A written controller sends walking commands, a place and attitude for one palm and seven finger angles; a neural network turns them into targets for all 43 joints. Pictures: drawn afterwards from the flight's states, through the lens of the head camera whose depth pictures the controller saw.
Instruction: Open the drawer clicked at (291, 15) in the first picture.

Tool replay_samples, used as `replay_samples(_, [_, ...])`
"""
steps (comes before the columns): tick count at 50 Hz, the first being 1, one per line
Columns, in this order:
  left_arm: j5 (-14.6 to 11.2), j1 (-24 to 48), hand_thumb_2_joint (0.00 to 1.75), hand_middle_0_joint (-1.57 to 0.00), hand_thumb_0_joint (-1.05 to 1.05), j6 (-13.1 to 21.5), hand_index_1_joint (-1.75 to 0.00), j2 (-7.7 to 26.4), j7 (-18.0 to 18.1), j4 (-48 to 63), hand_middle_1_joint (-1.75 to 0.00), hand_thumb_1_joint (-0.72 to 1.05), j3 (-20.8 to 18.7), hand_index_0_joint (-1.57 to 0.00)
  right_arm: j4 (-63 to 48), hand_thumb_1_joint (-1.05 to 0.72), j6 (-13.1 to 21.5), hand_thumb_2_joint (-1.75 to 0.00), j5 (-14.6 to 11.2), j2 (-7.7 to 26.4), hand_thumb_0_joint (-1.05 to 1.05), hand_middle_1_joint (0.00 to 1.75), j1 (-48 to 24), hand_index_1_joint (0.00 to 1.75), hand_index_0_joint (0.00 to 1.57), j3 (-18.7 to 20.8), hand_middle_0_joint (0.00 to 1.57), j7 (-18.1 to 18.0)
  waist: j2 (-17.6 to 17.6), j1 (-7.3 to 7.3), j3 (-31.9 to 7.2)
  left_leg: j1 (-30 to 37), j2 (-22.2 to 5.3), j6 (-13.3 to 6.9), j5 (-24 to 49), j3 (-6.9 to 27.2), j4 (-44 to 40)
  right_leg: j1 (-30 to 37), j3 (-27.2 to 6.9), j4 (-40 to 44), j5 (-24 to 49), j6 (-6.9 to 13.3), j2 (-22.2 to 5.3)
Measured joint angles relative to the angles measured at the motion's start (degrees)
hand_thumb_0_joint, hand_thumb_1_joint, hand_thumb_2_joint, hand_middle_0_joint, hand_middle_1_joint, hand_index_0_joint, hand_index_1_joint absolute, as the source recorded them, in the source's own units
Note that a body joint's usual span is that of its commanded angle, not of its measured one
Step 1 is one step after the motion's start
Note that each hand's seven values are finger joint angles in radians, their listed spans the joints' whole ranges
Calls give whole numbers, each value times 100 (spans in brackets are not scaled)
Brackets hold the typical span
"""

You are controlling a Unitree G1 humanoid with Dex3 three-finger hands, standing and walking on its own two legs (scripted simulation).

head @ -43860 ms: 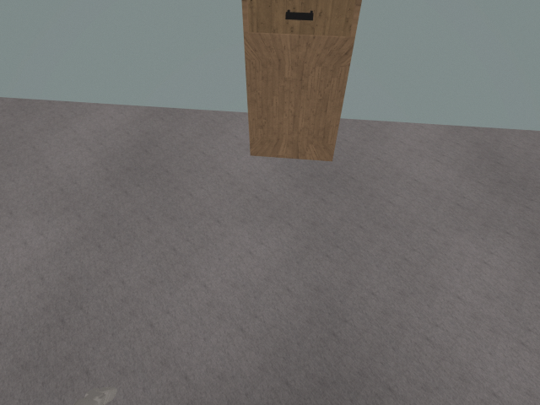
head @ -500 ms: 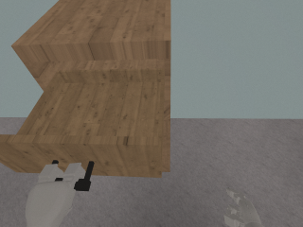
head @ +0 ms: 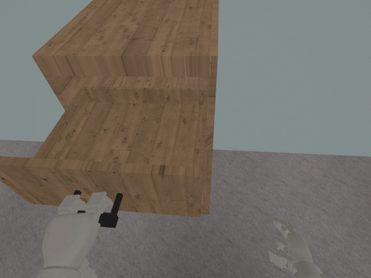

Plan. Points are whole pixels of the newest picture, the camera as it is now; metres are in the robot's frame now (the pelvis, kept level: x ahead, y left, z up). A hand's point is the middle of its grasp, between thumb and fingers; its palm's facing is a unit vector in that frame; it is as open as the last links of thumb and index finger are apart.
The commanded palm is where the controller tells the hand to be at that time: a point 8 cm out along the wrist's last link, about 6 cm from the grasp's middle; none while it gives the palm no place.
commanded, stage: lift the hand off the handle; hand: left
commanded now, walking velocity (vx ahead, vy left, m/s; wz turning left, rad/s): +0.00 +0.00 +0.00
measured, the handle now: (93, 207) +0.23 +0.23 +0.05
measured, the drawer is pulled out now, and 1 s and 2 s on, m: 0.30 0.29 0.29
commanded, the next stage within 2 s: draw the hand back to the body in 1.58 s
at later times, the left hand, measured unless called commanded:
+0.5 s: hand (90, 226) +0.20 +0.22 +0.04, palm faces +0.03 -0.10 -0.99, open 13.5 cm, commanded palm +0.17 +0.23 +0.11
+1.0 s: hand (70, 210) +0.20 +0.23 +0.11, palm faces +0.08 -0.12 -0.99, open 13.3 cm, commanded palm +0.16 +0.23 +0.18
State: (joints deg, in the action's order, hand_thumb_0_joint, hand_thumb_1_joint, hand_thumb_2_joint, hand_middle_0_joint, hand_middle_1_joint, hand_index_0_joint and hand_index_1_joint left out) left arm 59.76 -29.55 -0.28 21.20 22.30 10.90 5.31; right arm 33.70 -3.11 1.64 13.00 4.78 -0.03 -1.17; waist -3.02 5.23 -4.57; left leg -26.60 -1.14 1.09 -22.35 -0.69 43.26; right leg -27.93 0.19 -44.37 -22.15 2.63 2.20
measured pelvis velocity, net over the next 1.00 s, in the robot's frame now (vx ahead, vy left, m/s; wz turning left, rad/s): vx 0.01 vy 0.01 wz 0.02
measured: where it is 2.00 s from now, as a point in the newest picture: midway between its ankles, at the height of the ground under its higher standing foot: outside the picture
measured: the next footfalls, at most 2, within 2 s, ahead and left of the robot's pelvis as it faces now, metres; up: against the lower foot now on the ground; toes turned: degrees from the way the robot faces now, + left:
none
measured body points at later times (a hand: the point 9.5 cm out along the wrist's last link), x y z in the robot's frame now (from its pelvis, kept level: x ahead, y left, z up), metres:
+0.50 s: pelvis +0.00 +0.00 +0.01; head +0.01 -0.03 +0.46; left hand +0.19 +0.23 +0.09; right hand +0.21 -0.20 -0.09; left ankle +0.00 +0.13 -0.71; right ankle +0.00 -0.09 -0.71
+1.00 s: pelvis +0.01 +0.01 +0.02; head +0.01 -0.03 +0.47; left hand +0.19 +0.24 +0.16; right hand +0.25 -0.17 -0.06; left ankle +0.00 +0.13 -0.71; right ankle +0.00 -0.09 -0.71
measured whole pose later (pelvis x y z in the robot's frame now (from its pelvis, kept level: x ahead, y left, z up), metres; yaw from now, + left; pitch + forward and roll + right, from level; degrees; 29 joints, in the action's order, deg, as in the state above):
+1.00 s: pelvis +0.01 +0.01 +0.02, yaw +1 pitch +0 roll +0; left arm 54.8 -24.2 -8.4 24.9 7.9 23.5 6.8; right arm 34.2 -5.3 0.1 13.4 3.5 -2.3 -0.8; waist -5.8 7.5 -1.9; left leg -13.7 -0.1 0.0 -18.0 -0.2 31.8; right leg -14.1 0.4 -31.8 -17.6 1.3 1.2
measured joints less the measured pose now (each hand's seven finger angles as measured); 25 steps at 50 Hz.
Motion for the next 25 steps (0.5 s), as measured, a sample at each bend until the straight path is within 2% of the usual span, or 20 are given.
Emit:
replay_samples(8, [144,218,30,-35,0,0,-120,-49,122,-165,-124,-48,85,-33,150,-90,-19,-90,19,-28,1,30,58,30,20,12,20,-41,15,72,10,-78,26,-8,17,31,29,-64,29,-29,2,-8,-26])
replay_samples(14, [140,518,30,-36,0,-126,-120,-67,104,-387,-124,-49,207,-32,255,-90,-39,-90,-13,-74,1,30,44,30,20,-5,20,-107,-35,67,36,-55,42,-10,53,65,8,-23,60,1,29,-12,-41])
replay_samples(19, [68,789,30,-36,0,-294,-120,-79,-79,-511,-123,-49,249,-33,277,-90,-48,-90,-35,-112,1,30,25,30,20,-35,20,-158,-50,36,61,50,43,-9,105,54,-88,70,48,79,74,-10,-41])
replay_samples(25, [-123,772,30,-36,0,-376,-123,66,-391,-335,-122,-49,234,-38,263,-90,-34,-90,-53,-93,1,30,28,30,20,-63,20,-210,-84,2,103,341,34,-17,176,29,-317,351,18,309,155,-19,-29])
